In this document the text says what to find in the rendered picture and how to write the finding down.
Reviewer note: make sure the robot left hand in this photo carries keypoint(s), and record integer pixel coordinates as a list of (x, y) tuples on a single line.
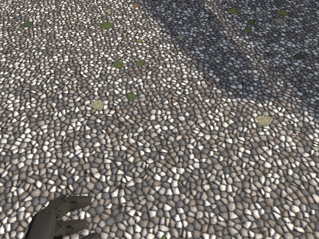
[(46, 225)]

